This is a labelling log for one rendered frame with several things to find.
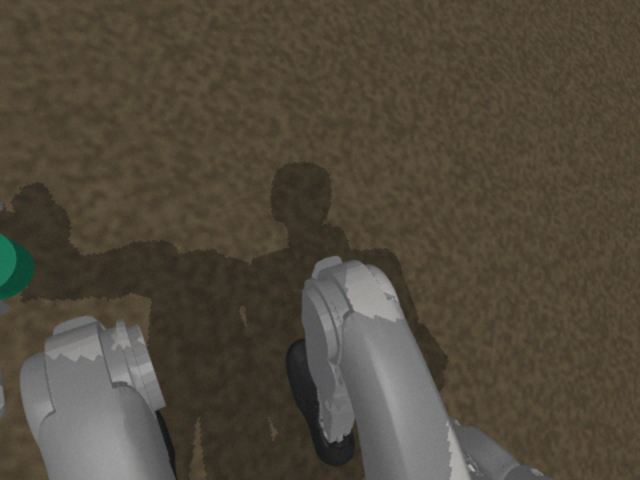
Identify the tin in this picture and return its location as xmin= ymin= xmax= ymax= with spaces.
xmin=0 ymin=234 xmax=34 ymax=300

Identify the right robot foot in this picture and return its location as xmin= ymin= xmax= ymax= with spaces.
xmin=286 ymin=339 xmax=355 ymax=466

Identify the left robot foot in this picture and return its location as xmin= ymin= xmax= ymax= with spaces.
xmin=155 ymin=410 xmax=177 ymax=480

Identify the right robot hand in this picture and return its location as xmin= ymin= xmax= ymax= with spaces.
xmin=449 ymin=417 xmax=521 ymax=480

